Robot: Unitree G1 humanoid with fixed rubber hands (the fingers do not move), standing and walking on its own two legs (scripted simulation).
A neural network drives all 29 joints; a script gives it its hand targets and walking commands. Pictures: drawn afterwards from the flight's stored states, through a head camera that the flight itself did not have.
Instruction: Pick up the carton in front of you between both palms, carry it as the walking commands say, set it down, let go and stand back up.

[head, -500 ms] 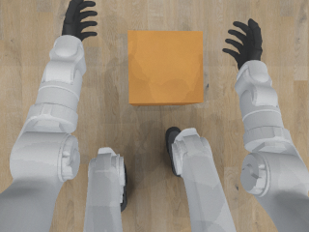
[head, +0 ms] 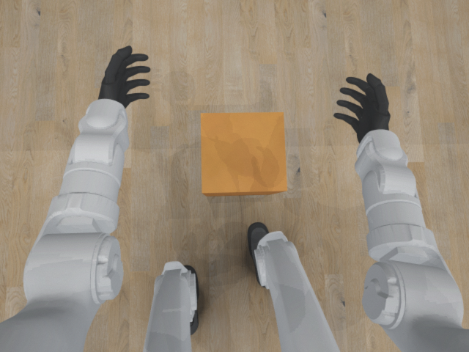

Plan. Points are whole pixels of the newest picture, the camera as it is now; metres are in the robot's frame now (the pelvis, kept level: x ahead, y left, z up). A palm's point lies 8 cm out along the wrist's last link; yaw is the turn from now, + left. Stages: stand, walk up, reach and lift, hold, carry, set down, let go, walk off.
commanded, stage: let go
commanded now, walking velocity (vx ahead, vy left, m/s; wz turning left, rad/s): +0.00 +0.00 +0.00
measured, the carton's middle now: (240, 159) +0.46 -0.11 -0.49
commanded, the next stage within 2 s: stand in 1.34 s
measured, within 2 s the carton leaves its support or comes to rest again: neither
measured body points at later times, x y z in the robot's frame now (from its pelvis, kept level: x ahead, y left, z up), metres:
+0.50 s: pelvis +0.06 -0.02 +0.12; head +0.24 -0.04 +0.53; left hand +0.40 +0.15 +0.01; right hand +0.32 -0.28 +0.02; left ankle +0.03 +0.14 -0.58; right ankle +0.12 -0.13 -0.58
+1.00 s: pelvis +0.10 +0.02 +0.16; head +0.13 +0.01 +0.61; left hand +0.28 +0.25 +0.09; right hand +0.26 -0.22 +0.09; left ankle +0.04 +0.14 -0.58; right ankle +0.12 -0.13 -0.58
